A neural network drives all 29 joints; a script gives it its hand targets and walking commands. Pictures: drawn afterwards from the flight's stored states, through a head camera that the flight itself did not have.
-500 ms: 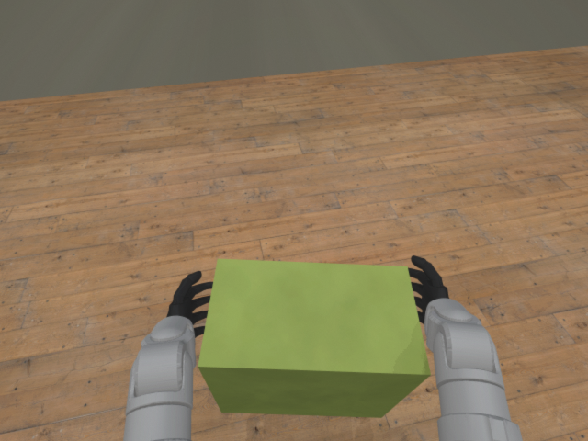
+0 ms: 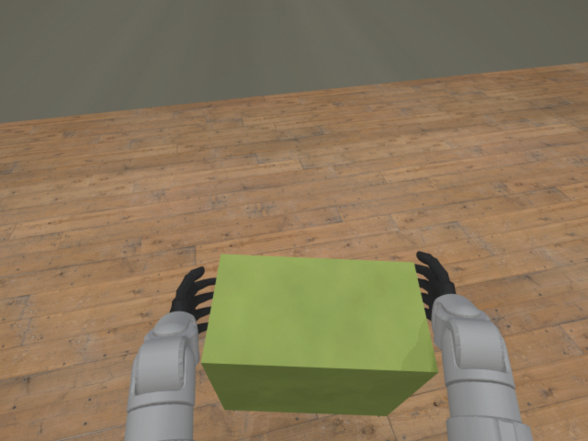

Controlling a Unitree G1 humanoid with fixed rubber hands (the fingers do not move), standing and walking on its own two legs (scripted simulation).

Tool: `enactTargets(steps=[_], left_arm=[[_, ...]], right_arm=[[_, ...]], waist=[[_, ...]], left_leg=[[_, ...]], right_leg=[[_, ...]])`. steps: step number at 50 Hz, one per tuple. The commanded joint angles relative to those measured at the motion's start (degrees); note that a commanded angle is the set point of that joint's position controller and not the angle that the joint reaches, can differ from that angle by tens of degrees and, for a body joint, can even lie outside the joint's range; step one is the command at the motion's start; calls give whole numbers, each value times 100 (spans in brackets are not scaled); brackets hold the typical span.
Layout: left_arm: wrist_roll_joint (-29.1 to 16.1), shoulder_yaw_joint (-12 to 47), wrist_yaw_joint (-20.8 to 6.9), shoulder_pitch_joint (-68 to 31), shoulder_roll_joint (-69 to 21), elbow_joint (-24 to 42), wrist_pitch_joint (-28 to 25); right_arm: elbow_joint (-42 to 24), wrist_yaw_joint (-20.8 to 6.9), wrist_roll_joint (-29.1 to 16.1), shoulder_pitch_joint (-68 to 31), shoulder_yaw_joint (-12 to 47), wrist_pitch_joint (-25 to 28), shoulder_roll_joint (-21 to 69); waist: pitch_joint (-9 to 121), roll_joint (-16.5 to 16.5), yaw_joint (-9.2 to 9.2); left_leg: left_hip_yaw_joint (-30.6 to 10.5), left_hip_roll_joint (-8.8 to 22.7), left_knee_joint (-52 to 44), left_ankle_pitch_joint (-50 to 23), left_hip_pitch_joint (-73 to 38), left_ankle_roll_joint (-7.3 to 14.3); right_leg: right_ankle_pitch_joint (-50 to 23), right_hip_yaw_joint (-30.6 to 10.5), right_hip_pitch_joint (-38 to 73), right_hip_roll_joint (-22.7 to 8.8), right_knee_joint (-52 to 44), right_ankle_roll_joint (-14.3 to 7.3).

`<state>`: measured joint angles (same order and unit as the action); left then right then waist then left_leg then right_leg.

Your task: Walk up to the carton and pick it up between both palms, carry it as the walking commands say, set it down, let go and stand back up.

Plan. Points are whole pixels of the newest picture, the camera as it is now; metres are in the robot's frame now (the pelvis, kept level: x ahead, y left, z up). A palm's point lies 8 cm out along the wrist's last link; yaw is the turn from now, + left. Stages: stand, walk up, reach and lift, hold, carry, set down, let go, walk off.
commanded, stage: carry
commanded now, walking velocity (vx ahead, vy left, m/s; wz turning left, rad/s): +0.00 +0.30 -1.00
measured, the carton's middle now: (311, 342) +0.27 -0.01 -0.01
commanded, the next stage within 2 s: none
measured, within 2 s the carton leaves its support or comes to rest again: neither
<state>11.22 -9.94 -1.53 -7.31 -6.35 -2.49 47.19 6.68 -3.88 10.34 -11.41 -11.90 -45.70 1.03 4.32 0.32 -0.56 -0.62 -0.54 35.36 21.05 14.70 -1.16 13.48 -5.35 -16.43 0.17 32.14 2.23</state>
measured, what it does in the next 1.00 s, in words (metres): steps to the left, turning right: right foot, then left foot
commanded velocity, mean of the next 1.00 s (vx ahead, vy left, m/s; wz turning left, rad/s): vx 0.00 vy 0.30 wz -1.00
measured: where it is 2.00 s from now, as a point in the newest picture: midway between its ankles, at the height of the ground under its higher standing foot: outside the picture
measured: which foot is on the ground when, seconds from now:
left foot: down 0.00-0.34, up 0.36-0.74, down 0.76-1.00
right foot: down 0.00-0.06, up 0.08-0.32, down 0.34-0.76, up 0.78-1.00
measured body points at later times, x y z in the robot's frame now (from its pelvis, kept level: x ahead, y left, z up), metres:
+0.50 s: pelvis -0.01 +0.04 -0.01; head -0.02 +0.03 +0.44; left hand +0.27 +0.07 +0.04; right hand +0.11 -0.24 +0.03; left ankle +0.05 +0.18 -0.65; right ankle -0.02 -0.07 -0.73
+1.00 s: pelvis +0.05 +0.17 +0.00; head +0.04 +0.21 +0.45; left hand +0.32 +0.09 +0.06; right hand +0.03 -0.12 +0.08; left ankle +0.13 +0.22 -0.73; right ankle -0.04 +0.11 -0.67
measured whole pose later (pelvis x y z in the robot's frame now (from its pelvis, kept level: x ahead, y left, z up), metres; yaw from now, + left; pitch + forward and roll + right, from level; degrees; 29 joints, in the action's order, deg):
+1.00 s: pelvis +0.05 +0.17 +0.00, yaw -58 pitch +3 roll +0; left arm -1.5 -7.7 4.1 6.4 -4.6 31.2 69.2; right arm -28.6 2.0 1.8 6.3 -9.9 -64.7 7.8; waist 7.6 -3.1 -2.7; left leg 14.1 5.9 34.9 18.0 18.8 1.1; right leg 24.7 3.8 -33.1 -1.9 62.9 3.0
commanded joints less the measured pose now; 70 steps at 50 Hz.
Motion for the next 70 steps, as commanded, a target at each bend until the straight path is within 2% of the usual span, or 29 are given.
enactTargets(steps=[1,2,3,7,14,15,16,17,19,22,26,32,35,36,37,38,40,43,47,51,52,53,54,55,57,59,62,68,70], left_arm=[[-2087,4287,-970,-3737,-4656,2014,222],[-2344,4544,-899,-3912,-4825,2561,385],[-2469,4562,-858,-3910,-4661,2638,595],[-2774,4662,-625,-3724,-4354,3303,1183],[-2878,4382,-270,-2346,-3779,3786,1960],[-2900,4404,-252,-2354,-3763,3928,1978],[-2932,4323,-237,-2308,-3684,3997,1991],[-2736,4048,-166,-2028,-3298,3814,2036],[-2520,3807,-94,-1490,-3608,3612,1991],[-2606,4182,-59,-2063,-3944,4261,1907],[-2706,4389,-75,-1863,-4290,4869,1642],[-2390,4205,-72,-791,-3390,4509,1707],[-2379,4286,-61,-903,-3217,4450,1786],[-2436,4424,-33,-1097,-3197,4564,1790],[-2440,4453,-15,-1087,-3127,4586,1834],[-2536,4506,-26,-1262,-3147,4771,1829],[-2815,4724,-116,-1904,-3439,4846,1836],[-3071,4894,-252,-2151,-3728,4631,1893],[-2947,4762,-191,-1791,-3581,4435,1902],[-2635,4547,-73,-1405,-3438,4168,1950],[-2488,4339,-34,-1157,-3233,4068,1988],[-2452,4202,-68,-1023,-3240,3973,1980],[-2345,3976,-65,-811,-2994,3845,1968],[-2231,3844,-44,-324,-3003,3562,1984],[-2314,3882,-72,-863,-3565,3822,1898],[-2449,4120,-98,-1575,-3823,4256,1787],[-2696,4360,-162,-1895,-4150,4837,1570],[-2584,4328,-163,-836,-3819,4795,1548],[-2540,4269,-160,-478,-3462,4684,1604]], right_arm=[[-1749,-799,-1777,-2773,4245,-356,5494],[-2035,-717,-1957,-2736,4304,-488,5555],[-1936,-578,-1963,-2761,4140,-661,5409],[-2921,-104,-1878,-2083,4311,-1224,5239],[-3925,380,-1966,-1252,4210,-1947,4465],[-4057,418,-2056,-1370,4295,-1995,4439],[-4183,442,-2126,-1429,4285,-2029,4343],[-4127,478,-2130,-1199,4344,-2128,4277],[-4557,345,-2523,-1905,4816,-2136,4515],[-4390,220,-2738,-1994,4836,-2083,5033],[-4629,173,-2916,-1573,4982,-1849,5495],[-4483,324,-2485,-692,4820,-1920,4539],[-4402,388,-2453,-622,4691,-1968,4392],[-4323,406,-2325,-374,4537,-1981,4323],[-4226,415,-2191,-126,4416,-2013,4136],[-4224,390,-2149,-163,4373,-1992,4056],[-4278,375,-2117,-249,4251,-1956,4129],[-4393,415,-1963,-349,4134,-1896,4276],[-4495,398,-2031,-420,4199,-1844,4051],[-4421,359,-2307,-646,4472,-1945,4165],[-4189,373,-2362,-485,4434,-2046,4123],[-4361,400,-2389,-724,4509,-2068,4018],[-4377,405,-2415,-616,4649,-2118,4109],[-4393,370,-2526,-750,4781,-2166,4094],[-4579,185,-2768,-1454,4972,-2062,4490],[-4366,72,-2882,-1654,5038,-2005,4958],[-4613,34,-2971,-1580,5120,-1822,5367],[-4742,257,-2697,-746,5024,-1743,4934],[-4744,336,-2554,-457,4944,-1799,4599]], waist=[[1672,-386,109],[1566,1230,82],[1662,1452,-27],[1226,135,-64],[1802,796,-62],[1826,279,-188],[1859,-847,-184],[1786,-2519,-43],[1448,-1633,-98],[1371,-896,-49],[1795,-553,-72],[1861,-1684,-100],[1852,-1762,-54],[1822,-894,36],[1991,689,88],[1799,2028,23],[1397,1194,101],[674,379,6],[971,1175,38],[1498,1008,19],[1505,392,-119],[1346,-795,-211],[1288,-2406,-99],[1133,-1813,-65],[873,-737,-22],[695,-878,25],[1118,-1261,14],[1880,-1385,-75],[1968,-1960,-87]], left_leg=[[-534,835,-1255,-56,-1511,259],[-1262,1648,-1787,-898,-1766,521],[-1489,2320,-1566,-1677,-1545,1055],[-140,2020,-1255,-1485,-242,1235],[1193,1627,652,-3252,-663,688],[1246,1461,1303,-3026,-79,487],[1089,1022,2109,-953,1506,57],[721,264,3293,1795,3380,-347],[-305,223,4283,1619,3519,-306],[-358,441,3546,554,2949,-345],[-98,115,2642,97,2414,-365],[-130,-139,871,40,1107,-306],[53,-72,-615,20,-448,-173],[-169,379,-1355,1,-1156,38],[-1066,1539,-2039,341,-1779,346],[-2016,3070,-1800,-960,-1277,913],[-979,2813,-1736,-1403,-269,1241],[640,1555,-1613,-1420,680,758],[1139,1514,-1368,-734,134,695],[1099,1755,-199,-2554,-384,900],[1357,1682,538,-2476,185,578],[1193,1368,1316,-916,1820,51],[792,598,2448,1660,3662,-384],[15,681,3314,1614,3785,-353],[-237,610,3729,714,3644,-424],[-194,623,3388,-9,3129,-428],[103,242,2805,-417,2394,-438],[120,-167,1477,-144,1798,-373],[41,-219,735,-46,1254,-312]], right_leg=[[-1299,-770,-1780,-751,511,-213],[167,173,-2570,-19,1793,-7],[1979,478,-2668,-14,2784,33],[1485,629,-2185,-328,3849,-99],[867,795,-1131,-315,1197,-251],[375,517,-400,-224,208,-388],[-2114,-803,964,-827,-275,-663],[-4054,-3156,2032,-2199,-429,-1213],[-3186,-3776,1263,-2226,-729,-1553],[-487,-2251,492,-1572,-902,-1010],[-883,-1792,565,-1197,-814,-826],[-719,-1848,-43,-920,-847,-509],[-620,-1722,-1067,-689,-718,-307],[455,-1390,-1857,-327,-72,-165],[1731,-441,-2667,408,1238,61],[2947,464,-3393,655,3047,219],[2123,605,-2607,-32,4113,178],[1217,802,-1961,-185,4095,72],[1048,1204,-1520,-150,2769,90],[978,1235,-773,-356,774,-244],[109,864,70,-558,-243,-371],[-1709,-607,1464,-1295,-503,-637],[-3798,-3069,2318,-2741,-661,-1283],[-3634,-3122,1961,-2866,-568,-1529],[-2257,-2671,1033,-2338,-864,-1475],[-43,-1805,169,-1857,-1060,-1075],[785,-1342,-271,-1304,-1243,-797],[-625,-1783,486,-1163,-813,-762],[-1026,-1931,325,-1198,-763,-654]])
